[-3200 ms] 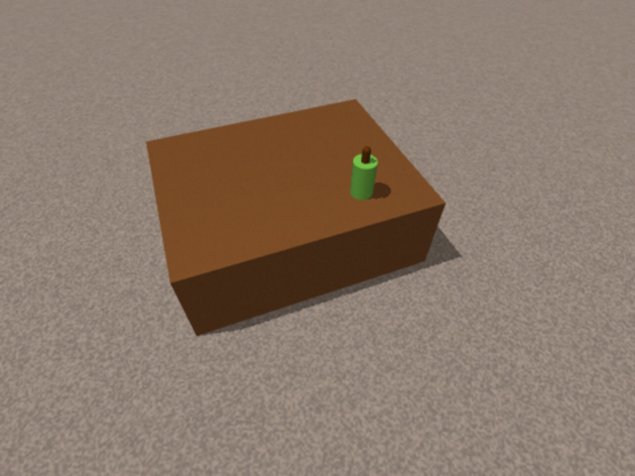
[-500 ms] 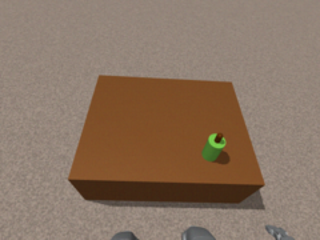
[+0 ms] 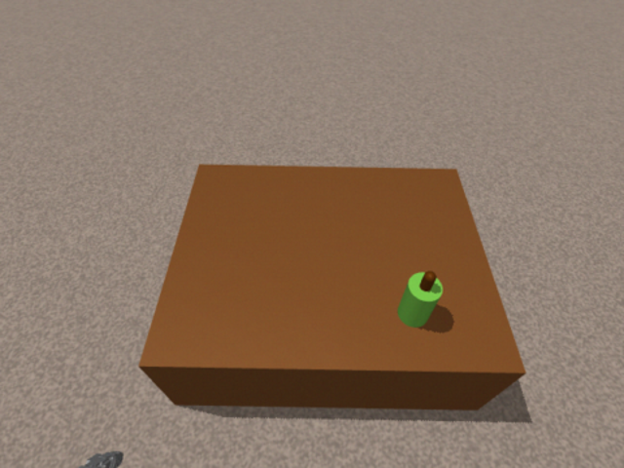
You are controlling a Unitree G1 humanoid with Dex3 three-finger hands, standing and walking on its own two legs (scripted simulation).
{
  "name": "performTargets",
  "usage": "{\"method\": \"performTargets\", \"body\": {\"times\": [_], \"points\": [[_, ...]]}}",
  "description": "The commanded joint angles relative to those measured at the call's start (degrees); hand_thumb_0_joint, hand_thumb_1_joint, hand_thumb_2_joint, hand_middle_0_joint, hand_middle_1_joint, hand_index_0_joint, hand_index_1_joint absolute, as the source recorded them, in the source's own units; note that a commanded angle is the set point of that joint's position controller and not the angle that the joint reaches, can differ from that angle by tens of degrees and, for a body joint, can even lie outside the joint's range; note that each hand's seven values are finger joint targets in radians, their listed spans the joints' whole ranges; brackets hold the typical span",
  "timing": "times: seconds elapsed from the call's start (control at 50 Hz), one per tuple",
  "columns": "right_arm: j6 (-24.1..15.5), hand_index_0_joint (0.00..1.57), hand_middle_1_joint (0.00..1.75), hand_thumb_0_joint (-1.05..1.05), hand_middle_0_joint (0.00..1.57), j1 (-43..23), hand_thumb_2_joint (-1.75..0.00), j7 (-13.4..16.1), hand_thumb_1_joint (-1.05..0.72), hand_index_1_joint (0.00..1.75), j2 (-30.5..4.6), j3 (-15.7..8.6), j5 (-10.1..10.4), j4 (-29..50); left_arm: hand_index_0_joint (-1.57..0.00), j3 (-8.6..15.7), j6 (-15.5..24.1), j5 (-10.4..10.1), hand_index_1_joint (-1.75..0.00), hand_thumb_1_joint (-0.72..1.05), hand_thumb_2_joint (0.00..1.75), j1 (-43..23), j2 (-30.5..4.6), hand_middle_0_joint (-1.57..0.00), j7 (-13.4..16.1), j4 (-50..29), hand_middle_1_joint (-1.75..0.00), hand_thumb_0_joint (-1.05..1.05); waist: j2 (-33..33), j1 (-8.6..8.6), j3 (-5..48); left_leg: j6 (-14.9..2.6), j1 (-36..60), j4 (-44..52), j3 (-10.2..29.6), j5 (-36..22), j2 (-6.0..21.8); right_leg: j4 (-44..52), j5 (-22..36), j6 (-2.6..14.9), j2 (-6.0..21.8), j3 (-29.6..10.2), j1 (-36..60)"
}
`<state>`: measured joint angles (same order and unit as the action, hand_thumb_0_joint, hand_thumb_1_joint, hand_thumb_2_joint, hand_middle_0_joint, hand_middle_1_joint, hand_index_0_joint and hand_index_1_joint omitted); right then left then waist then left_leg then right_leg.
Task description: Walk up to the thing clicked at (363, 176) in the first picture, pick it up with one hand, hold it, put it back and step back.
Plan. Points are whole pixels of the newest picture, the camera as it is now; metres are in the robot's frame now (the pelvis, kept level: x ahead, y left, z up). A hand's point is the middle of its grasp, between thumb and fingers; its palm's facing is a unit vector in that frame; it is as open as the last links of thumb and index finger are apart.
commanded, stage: walk up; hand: right
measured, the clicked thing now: (421, 295) +0.54 -0.26 -0.34
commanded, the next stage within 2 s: stand in 0.76 s
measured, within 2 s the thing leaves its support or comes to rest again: neither
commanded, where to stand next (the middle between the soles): +0.08 +0.00 m, yaw -2 degrees
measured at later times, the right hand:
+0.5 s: hand out of the picture +0.11 -0.26 -0.14, palm faces -0.02 +0.94 -0.34, open 7.4 cm
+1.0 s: hand out of the picture +0.10 -0.26 -0.14, palm faces -0.02 +0.94 -0.33, open 7.4 cm
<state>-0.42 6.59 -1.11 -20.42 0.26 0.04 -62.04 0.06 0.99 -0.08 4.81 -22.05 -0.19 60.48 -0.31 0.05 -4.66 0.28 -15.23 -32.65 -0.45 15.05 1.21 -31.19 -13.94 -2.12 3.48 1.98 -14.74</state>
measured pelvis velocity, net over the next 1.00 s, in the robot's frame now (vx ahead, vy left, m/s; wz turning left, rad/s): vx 0.02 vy -0.01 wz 0.01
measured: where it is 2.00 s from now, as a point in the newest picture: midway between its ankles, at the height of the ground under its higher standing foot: outside the picture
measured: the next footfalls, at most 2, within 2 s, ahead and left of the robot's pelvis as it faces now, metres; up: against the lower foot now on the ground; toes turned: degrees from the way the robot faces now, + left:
none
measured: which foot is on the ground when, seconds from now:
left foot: down 0.00-1.00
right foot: down 0.00-1.00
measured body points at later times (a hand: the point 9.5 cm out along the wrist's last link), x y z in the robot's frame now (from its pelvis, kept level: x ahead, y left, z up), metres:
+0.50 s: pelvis +0.01 -0.01 +0.02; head +0.02 +0.00 +0.46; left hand +0.08 +0.30 -0.12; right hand +0.11 -0.31 -0.11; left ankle +0.03 +0.12 -0.73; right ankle +0.03 -0.15 -0.73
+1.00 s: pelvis +0.02 -0.01 +0.02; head +0.03 -0.01 +0.47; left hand +0.10 +0.29 -0.12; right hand +0.10 -0.31 -0.12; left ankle +0.03 +0.12 -0.73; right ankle +0.03 -0.15 -0.73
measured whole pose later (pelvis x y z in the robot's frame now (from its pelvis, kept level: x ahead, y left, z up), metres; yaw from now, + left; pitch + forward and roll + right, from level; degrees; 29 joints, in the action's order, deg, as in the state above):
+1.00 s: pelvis +0.02 -0.01 +0.02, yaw +1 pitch -2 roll +0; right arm -0.5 5.5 -0.6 -19.8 -0.3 -0.6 -66.1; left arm 0.6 0.6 0.7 5.4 -20.5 -0.3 65.9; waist -0.2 0.3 -2.1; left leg 1.4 -7.8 -19.0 0.1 9.7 1.4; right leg -19.3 -9.8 -1.7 3.0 3.1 -7.8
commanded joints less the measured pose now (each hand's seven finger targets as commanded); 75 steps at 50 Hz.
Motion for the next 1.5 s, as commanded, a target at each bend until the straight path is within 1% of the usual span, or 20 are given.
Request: {"method": "performTargets", "body": {"times": [0.0, 0.18, 0.3, 0.36, 0.4, 0.58, 0.7, 0.74, 0.82, 0.86, 0.9, 0.94, 0.96, 1.0, 1.04, 1.12, 1.22, 1.24, 1.38, 1.48], "points": [[-1.3, 0.2, 0.3, 0.0, 0.2, -4.96, -0.9, 0.69, -0.9, 0.3, -13.01, -2.36, 0.01, 1.62, -0.2, 2.3, 1.23, -0.13, -0.3, 0.9, 0.9, -2.21, -11.71, -0.2, 0.33, -0.99, -0.3, 0.0, 2.15, -1.17, 6.18, -2.71, 0.92, 11.94, 7.8, -3.51, 5.74, 9.45, 1.96, 3.92, 4.06, -4.49, 5.17], [-1.21, 0.2, 0.3, 0.0, 0.2, -6.27, -0.9, 0.77, -0.9, 0.3, -12.17, -2.4, -0.06, -1.03, -0.2, 2.23, 1.14, 0.09, -0.3, 0.9, 0.9, -3.7, -10.96, -0.2, 0.03, 2.16, -0.3, 0.0, 2.24, -0.65, 5.86, -1.65, 3.29, 16.41, 7.1, -4.28, 5.91, 14.13, 3.45, 3.01, 4.35, -3.73, 7.35], [-1.06, 0.2, 0.3, 0.0, 0.2, -6.41, -0.9, 0.78, -0.9, 0.3, -12.08, -2.55, -0.07, -1.2, -0.2, 2.47, 1.4, 0.39, -0.3, 0.9, 0.9, -3.73, -11.0, -0.2, 0.12, 2.73, -0.3, 0.0, 0.97, -0.25, 7.89, -1.32, 6.87, 15.45, 5.62, -9.13, 5.52, 15.33, 7.84, 2.65, 5.16, -3.87, 7.98], [-0.82, 0.2, 0.3, 0.0, 0.2, -6.28, -0.9, 0.84, -0.9, 0.3, -12.05, -2.64, 0.04, -1.26, -0.2, 2.55, 1.4, 0.43, -0.3, 0.9, 0.9, -3.9, -10.9, -0.2, 0.2, 2.93, -0.3, 0.0, 0.22, -0.13, 7.71, -1.29, 7.33, 15.44, 5.41, -9.72, 5.6, 15.78, 8.31, 2.44, 5.31, -3.82, 8.16], [-0.73, 0.2, 0.3, 0.0, 0.2, -6.65, -0.9, 0.89, -0.9, 0.3, -11.93, -2.83, -0.06, -1.4, -0.2, 2.57, 1.31, 0.44, -0.3, 0.9, 0.9, -3.37, -10.62, -0.2, 0.26, 3.26, -0.3, 0.0, 0.54, -0.16, 6.86, -1.22, 7.48, 15.71, 5.54, -9.25, 5.54, 16.22, 6.68, 2.5, 5.15, -3.8, 7.16], [-0.57, 0.2, 0.3, 0.0, 0.2, -6.59, -0.9, 0.9, -0.9, 0.3, -11.74, -2.79, -0.34, -1.36, -0.2, 2.78, 1.09, 0.66, -0.3, 0.9, 0.9, -2.67, -10.46, -0.2, 0.29, 3.08, -0.3, 0.0, 0.75, -0.48, 5.69, -1.14, 6.22, 17.18, 5.85, -6.65, 5.54, 16.61, 5.37, 2.33, 4.88, -3.79, 7.55], [-0.73, 0.2, 0.3, 0.0, 0.2, -6.1, -0.9, 0.93, -0.9, 0.3, -11.67, -2.78, -0.28, -1.01, -0.2, 3.03, 1.04, 0.74, -0.3, 0.9, 0.9, -2.28, -10.41, -0.2, 0.28, 2.67, -0.3, 0.0, 0.93, -0.58, 6.51, -1.25, 6.33, 16.99, 5.79, -7.81, 5.66, 16.36, 6.38, 2.27, 4.92, -3.58, 8.81], [-0.96, 0.2, 0.3, 0.0, 0.2, -5.59, -0.9, 1.1, -0.9, 0.3, -11.54, -2.71, -0.7, -0.58, -0.2, 2.6, 0.87, 0.79, -0.3, 0.9, 0.9, -2.42, -10.5, -0.2, 0.55, 2.55, -0.3, 0.0, 0.12, 0.11, 6.14, -0.89, 6.08, 17.94, 6.14, -8.19, 6.06, 15.76, 4.34, 2.33, 4.72, -3.5, 8.28], [-1.29, 0.2, 0.3, 0.0, 0.2, -5.59, -0.9, 1.21, -0.9, 0.3, -11.97, -2.79, -0.67, -0.55, -0.2, 2.5, 0.91, 0.65, -0.3, 0.9, 0.9, -1.9, -10.07, -0.2, 0.56, 2.29, -0.3, 0.0, 1.26, -0.29, 6.68, -0.77, 6.79, 17.52, 5.97, -10.92, 6.14, 15.53, 6.17, 2.39, 4.82, -3.49, 8.9], [-1.21, 0.2, 0.3, 0.0, 0.2, -4.9, -0.9, 1.2, -0.9, 0.3, -11.57, -2.6, -0.65, -0.68, -0.2, 2.52, 0.83, 0.59, -0.3, 0.9, 0.9, -1.89, -10.49, -0.2, 0.52, 2.27, -0.3, 0.0, 1.72, -0.09, 6.26, -0.67, 5.69, 18.34, 5.95, -8.24, 6.01, 15.49, 4.97, 2.54, 4.86, -3.63, 9.28], [-1.25, 0.2, 0.3, 0.0, 0.2, -5.32, -0.9, 1.18, -0.9, 0.3, -11.63, -2.56, -0.61, -0.45, -0.2, 2.39, 0.83, 0.64, -0.3, 0.9, 0.9, -1.65, -10.39, -0.2, 0.41, 2.22, -0.3, 0.0, 1.25, -0.31, 5.74, -0.58, 6.1, 18.06, 5.89, -8.62, 6.04, 15.52, 4.69, 2.49, 4.82, -3.66, 8.54], [-1.16, 0.2, 0.3, 0.0, 0.2, -4.48, -0.9, 1.18, -0.9, 0.3, -11.57, -2.5, -0.51, -0.67, -0.2, 2.36, 0.78, 0.62, -0.3, 0.9, 0.9, -1.83, -10.48, -0.2, 0.41, 2.07, -0.3, 0.0, 1.21, 0.07, 5.17, -0.48, 5.51, 18.11, 5.68, -6.81, 5.73, 15.9, 3.66, 2.47, 4.8, -3.95, 8.12], [-1.21, 0.2, 0.3, 0.0, 0.2, -4.41, -0.9, 1.22, -0.9, 0.3, -11.72, -2.49, -0.51, -0.61, -0.2, 2.37, 0.77, 0.74, -0.3, 0.9, 0.9, -1.39, -10.52, -0.2, 0.38, 2.0, -0.3, 0.0, 1.37, -0.01, 5.66, -0.53, 5.98, 17.96, 5.66, -6.78, 5.87, 15.72, 4.14, 2.5, 4.86, -3.92, 8.12], [-1.28, 0.2, 0.3, 0.0, 0.2, -4.28, -0.9, 1.2, -0.9, 0.3, -11.82, -2.48, -0.57, -0.54, -0.2, 2.42, 0.93, 0.7, -0.3, 0.9, 0.9, -1.66, -10.7, -0.2, 0.44, 1.8, -0.3, 0.0, 1.0, -0.06, 7.11, -0.84, 7.09, 17.21, 5.7, -11.85, 6.35, 15.24, 8.12, 2.68, 5.26, -4.09, 9.52], [-1.37, 0.2, 0.3, 0.0, 0.2, -4.64, -0.9, 1.25, -0.9, 0.3, -11.73, -2.45, -0.55, -0.52, -0.2, 2.4, 1.03, 0.67, -0.3, 0.9, 0.9, -1.4, -10.71, -0.2, 0.48, 1.85, -0.3, 0.0, 0.61, -0.07, 7.24, -0.71, 8.44, 16.59, 5.54, -14.34, 6.44, 15.08, 10.12, 2.55, 5.14, -3.77, 9.27], [-1.43, 0.2, 0.3, 0.0, 0.2, -4.11, -0.9, 1.34, -0.9, 0.3, -11.87, -2.23, -0.52, -0.68, -0.2, 2.4, 0.96, 0.36, -0.3, 0.9, 0.9, -1.72, -10.45, -0.2, 0.48, 1.77, -0.3, 0.0, 1.09, -0.04, 7.76, -0.55, 8.59, 16.45, 5.08, -16.94, 6.55, 14.83, 13.24, 2.57, 5.3, -3.74, 10.74], [-1.12, 0.2, 0.3, 0.0, 0.2, -4.16, -0.9, 1.49, -0.9, 0.3, -12.06, -2.33, -0.46, -0.65, -0.2, 2.46, 0.82, 0.59, -0.3, 0.9, 0.9, -1.56, -10.51, -0.2, 0.57, 1.76, -0.3, 0.0, 0.41, 0.09, 7.32, -0.53, 9.28, 16.23, 4.62, -14.67, 6.55, 15.49, 11.39, 2.41, 5.03, -3.6, 9.67], [-1.1, 0.2, 0.3, 0.0, 0.2, -4.1, -0.9, 1.52, -0.9, 0.3, -11.88, -2.29, -0.54, -0.64, -0.2, 2.45, 0.86, 0.64, -0.3, 0.9, 0.9, -1.87, -10.57, -0.2, 0.59, 1.74, -0.3, 0.0, 0.15, 0.17, 7.28, -0.59, 9.12, 16.01, 4.68, -16.3, 6.72, 15.26, 13.69, 2.51, 5.28, -3.76, 10.42], [-1.09, 0.2, 0.3, 0.0, 0.2, -4.31, -0.9, 1.46, -0.9, 0.3, -11.9, -2.06, -0.37, -0.43, -0.2, 2.47, 0.82, 0.47, -0.3, 0.9, 0.9, -1.59, -10.37, -0.2, 0.54, 1.97, -0.3, 0.0, 0.65, 0.06, 6.13, -0.43, 9.11, 16.77, 4.44, -14.48, 6.46, 16.03, 11.63, 2.4, 4.9, -3.86, 9.45], [-1.13, 0.2, 0.3, 0.0, 0.2, -4.16, -0.9, 1.56, -0.9, 0.3, -11.84, -2.11, -0.5, -0.23, -0.2, 2.64, 0.81, 0.58, -0.3, 0.9, 0.9, -1.62, -10.61, -0.2, 0.56, 1.68, -0.3, 0.0, 0.52, 0.03, 7.21, -0.46, 9.81, 16.25, 4.22, -15.87, 6.61, 15.55, 13.87, 2.68, 5.14, -3.95, 10.36]]}}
